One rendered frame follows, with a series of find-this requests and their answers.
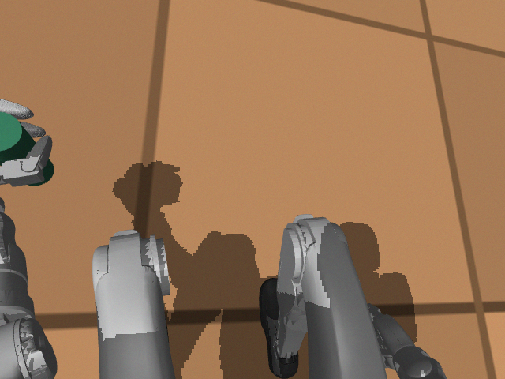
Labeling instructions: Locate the right robot arm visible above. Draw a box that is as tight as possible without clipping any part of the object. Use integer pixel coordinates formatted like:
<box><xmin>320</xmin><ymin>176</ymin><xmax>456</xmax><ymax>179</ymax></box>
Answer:
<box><xmin>392</xmin><ymin>346</ymin><xmax>447</xmax><ymax>379</ymax></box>

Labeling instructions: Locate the left robot arm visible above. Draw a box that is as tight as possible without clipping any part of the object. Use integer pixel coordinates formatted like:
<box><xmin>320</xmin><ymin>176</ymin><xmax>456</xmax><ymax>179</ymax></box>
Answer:
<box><xmin>0</xmin><ymin>198</ymin><xmax>58</xmax><ymax>379</ymax></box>

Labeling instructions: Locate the right robot foot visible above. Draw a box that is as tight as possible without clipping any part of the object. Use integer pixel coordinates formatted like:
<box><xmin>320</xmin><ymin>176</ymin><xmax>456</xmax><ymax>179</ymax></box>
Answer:
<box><xmin>259</xmin><ymin>278</ymin><xmax>298</xmax><ymax>379</ymax></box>

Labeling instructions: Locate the right robot hand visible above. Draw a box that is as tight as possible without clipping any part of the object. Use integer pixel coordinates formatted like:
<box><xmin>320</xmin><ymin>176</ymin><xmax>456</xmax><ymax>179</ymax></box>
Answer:
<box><xmin>368</xmin><ymin>303</ymin><xmax>415</xmax><ymax>370</ymax></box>

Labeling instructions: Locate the left robot hand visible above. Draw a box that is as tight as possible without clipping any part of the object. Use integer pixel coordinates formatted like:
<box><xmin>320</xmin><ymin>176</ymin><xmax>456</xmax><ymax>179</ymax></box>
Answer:
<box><xmin>0</xmin><ymin>99</ymin><xmax>52</xmax><ymax>187</ymax></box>

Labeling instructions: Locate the can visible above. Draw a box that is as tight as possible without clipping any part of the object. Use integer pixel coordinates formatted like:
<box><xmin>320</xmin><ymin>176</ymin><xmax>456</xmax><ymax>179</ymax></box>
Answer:
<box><xmin>0</xmin><ymin>112</ymin><xmax>54</xmax><ymax>186</ymax></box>

